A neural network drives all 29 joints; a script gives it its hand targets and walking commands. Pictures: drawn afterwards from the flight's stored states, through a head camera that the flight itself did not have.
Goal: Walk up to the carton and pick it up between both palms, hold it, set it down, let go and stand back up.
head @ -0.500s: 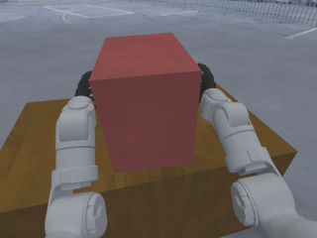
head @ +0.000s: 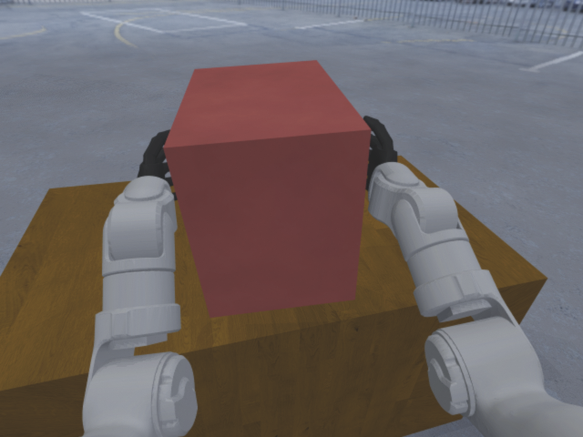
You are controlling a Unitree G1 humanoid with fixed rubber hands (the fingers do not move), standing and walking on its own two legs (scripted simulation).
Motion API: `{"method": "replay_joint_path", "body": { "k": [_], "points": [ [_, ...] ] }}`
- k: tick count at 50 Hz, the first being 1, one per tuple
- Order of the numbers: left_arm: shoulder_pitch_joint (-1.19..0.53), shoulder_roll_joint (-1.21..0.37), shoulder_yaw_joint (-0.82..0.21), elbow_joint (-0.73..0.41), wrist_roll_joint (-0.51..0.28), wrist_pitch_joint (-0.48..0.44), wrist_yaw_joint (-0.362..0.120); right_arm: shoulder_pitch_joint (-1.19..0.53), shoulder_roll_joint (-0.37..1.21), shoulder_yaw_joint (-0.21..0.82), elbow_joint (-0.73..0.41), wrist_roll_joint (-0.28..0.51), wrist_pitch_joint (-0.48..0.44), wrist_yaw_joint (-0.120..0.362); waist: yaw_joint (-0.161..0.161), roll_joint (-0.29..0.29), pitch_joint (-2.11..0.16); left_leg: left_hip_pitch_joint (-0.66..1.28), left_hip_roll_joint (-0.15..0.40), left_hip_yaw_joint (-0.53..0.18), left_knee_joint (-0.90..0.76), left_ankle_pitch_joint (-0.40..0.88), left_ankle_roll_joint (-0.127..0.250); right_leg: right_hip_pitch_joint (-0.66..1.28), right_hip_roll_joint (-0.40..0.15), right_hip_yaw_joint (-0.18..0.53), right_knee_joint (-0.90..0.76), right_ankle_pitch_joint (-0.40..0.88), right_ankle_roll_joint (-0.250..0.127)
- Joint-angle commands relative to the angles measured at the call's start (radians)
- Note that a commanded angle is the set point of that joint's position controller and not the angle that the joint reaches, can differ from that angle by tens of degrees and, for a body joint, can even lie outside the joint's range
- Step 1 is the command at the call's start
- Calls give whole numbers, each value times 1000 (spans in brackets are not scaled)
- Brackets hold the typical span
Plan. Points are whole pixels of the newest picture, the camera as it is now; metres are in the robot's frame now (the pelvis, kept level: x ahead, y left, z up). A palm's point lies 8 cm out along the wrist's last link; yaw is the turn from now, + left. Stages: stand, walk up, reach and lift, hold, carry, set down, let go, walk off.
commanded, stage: hold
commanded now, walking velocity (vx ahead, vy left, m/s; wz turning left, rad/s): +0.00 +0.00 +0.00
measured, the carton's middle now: (268, 175) +0.43 +0.01 +0.23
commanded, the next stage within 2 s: set down in 0.08 s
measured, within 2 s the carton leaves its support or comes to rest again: neither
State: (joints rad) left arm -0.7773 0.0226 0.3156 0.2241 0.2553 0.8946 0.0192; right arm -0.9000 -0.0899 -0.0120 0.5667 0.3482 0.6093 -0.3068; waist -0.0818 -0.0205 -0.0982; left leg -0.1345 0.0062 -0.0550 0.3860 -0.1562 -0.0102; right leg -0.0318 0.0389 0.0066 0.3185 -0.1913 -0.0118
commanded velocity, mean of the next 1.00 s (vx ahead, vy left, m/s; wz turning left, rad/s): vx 0.00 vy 0.00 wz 0.00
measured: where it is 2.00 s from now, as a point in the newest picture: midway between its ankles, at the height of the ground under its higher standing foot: outside the picture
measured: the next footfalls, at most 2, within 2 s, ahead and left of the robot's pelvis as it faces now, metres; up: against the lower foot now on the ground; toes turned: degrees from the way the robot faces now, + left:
none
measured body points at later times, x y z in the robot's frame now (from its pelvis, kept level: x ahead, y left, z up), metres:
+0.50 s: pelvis +0.01 +0.00 +0.00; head -0.06 +0.03 +0.44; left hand +0.40 +0.18 +0.24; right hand +0.40 -0.12 +0.24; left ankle +0.04 +0.12 -0.75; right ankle +0.00 -0.11 -0.75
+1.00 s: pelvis +0.00 +0.00 +0.00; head -0.04 +0.04 +0.45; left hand +0.41 +0.17 +0.19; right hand +0.42 -0.12 +0.20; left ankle +0.04 +0.12 -0.75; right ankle +0.00 -0.11 -0.75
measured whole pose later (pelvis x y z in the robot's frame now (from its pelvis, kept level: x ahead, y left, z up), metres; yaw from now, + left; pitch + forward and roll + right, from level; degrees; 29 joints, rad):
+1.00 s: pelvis +0.00 +0.00 +0.00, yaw +0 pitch -8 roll -1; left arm -0.84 0.00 0.37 0.57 0.35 0.48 0.03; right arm -0.89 0.03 -0.28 0.91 0.00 0.08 -0.14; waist -0.03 -0.08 0.03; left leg -0.06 0.00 -0.04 0.33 -0.14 -0.01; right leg 0.04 0.02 -0.02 0.28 -0.19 -0.01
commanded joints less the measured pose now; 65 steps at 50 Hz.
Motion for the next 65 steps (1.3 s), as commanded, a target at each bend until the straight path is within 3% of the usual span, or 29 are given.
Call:
{"method": "replay_joint_path", "body": {
  "k": [1, 6, 10, 15, 20, 24, 29, 32, 36, 44, 51, 65],
  "points": [
    [-878, -590, -479, -189, -213, -119, -134, -841, 658, 334, -313, 152, -35, 136, -8, 79, -420, 230, -38, 32, -24, 214, -27, -14, 32, -16, -55, 193, 75],
    [-891, -590, -481, -190, -216, -124, -135, -855, 661, 333, -318, 151, -42, 137, -6, 79, -424, 233, -39, 31, -22, 215, -26, -17, 31, -18, -56, 189, 76],
    [-932, -586, -465, -147, -206, -166, -139, -912, 667, 305, -299, 115, -98, 147, 5, 74, -423, 254, -40, 29, -26, 191, -19, -40, 26, -31, -71, 145, 79],
    [-891, -556, -334, 34, -99, -275, -173, -901, 633, 163, -125, -82, -253, 182, 18, 44, -337, 271, -34, 48, -90, 89, 7, -20, 4, -55, -105, 46, 70],
    [-750, -503, -221, 127, 23, -346, -234, -771, 579, 32, 36, -250, -408, 223, 9, 23, -241, 314, -39, 95, -99, 184, 2, 92, -3, -87, -102, 128, 67],
    [-703, -521, -264, 107, 31, -377, -250, -750, 556, 50, 4, -272, -512, 232, -6, 29, -251, 354, -44, 112, -58, 340, -21, 140, 2, -115, -87, 265, 72],
    [-738, -599, -420, 24, -38, -417, -222, -809, 551, 128, -125, -247, -605, 233, -22, 84, -369, 403, -37, 104, -9, 474, -55, 133, 0, -125, -74, 326, 61],
    [-775, -638, -490, -11, -77, -441, -192, -840, 557, 156, -169, -236, -629, 236, -22, 117, -439, 420, -31, 92, 6, 482, -65, 111, -2, -122, -69, 305, 53],
    [-806, -654, -511, 6, -97, -461, -154, -853, 559, 147, -147, -246, -628, 245, -6, 138, -474, 407, -25, 85, -3, 396, -61, 68, -6, -120, -68, 227, 45],
    [-778, -612, -375, 165, -56, -481, -136, -818, 562, 49, 40, -301, -601, 272, 47, 94, -423, 341, -28, 103, -43, 278, -38, 59, -6, -111, -71, 185, 54],
    [-751, -582, -275, 255, -9, -526, -152, -772, 556, -32, 156, -364, -627, 295, 61, 52, -373, 333, -28, 130, -54, 317, -42, 90, 2, -116, -74, 236, 61],
    [-858, -637, -316, 304, -42, -655, -113, -795, 584, -78, 223, -430, -717, 320, 67, 94, -481, 355, -16, 142, -37, 386, -68, 45, -4, -116, -79, 263, 43]
  ]
}}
